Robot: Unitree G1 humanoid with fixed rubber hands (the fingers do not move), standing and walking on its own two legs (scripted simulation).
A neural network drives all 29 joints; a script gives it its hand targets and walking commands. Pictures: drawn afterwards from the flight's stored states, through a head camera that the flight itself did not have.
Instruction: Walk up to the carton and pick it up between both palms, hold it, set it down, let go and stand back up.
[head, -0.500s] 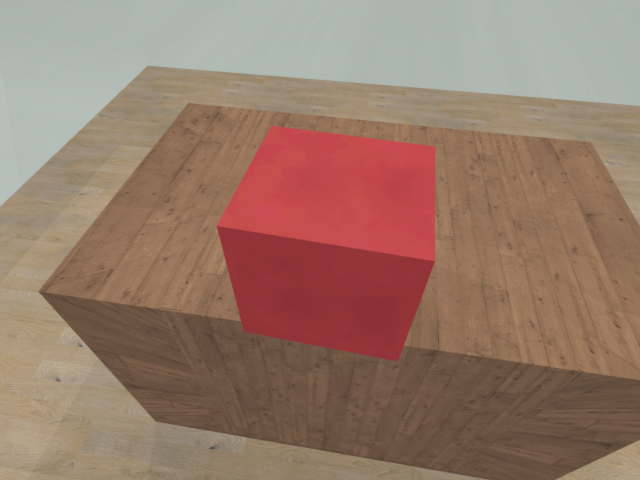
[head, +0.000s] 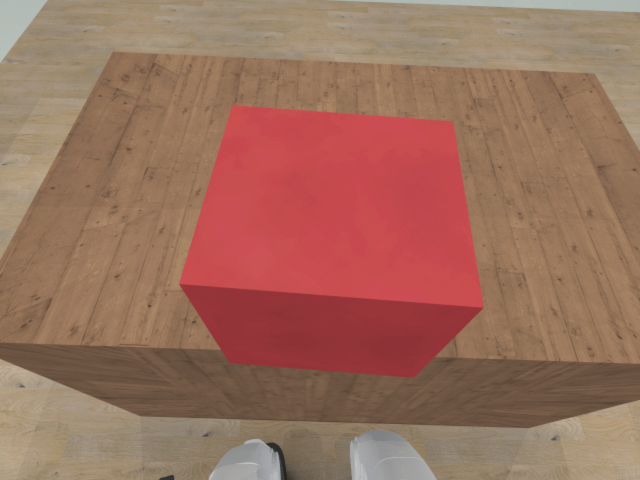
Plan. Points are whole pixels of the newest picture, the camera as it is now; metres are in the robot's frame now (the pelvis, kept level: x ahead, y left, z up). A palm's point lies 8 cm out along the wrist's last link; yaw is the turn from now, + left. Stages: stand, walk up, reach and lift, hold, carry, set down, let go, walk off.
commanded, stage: walk up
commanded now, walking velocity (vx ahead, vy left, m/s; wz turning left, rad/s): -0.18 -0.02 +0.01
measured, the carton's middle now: (331, 253) +0.37 +0.00 +0.05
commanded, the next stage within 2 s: none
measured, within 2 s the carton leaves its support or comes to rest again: neither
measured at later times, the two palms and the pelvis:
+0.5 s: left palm out of the picture -0.06 +0.20 -0.09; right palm out of the picture -0.01 -0.32 -0.16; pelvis -0.08 -0.05 +0.01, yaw +1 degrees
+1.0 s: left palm out of the picture -0.16 +0.28 -0.14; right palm out of the picture -0.17 -0.16 -0.11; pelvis -0.15 +0.05 +0.02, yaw +0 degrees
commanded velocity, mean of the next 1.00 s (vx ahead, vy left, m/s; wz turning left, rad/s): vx -0.06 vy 0.07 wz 0.00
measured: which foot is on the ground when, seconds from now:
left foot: down 0.00-0.22, up 0.24-0.72, down 0.74-1.00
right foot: up 0.00-0.16, down 0.18-0.76, up 0.78-1.00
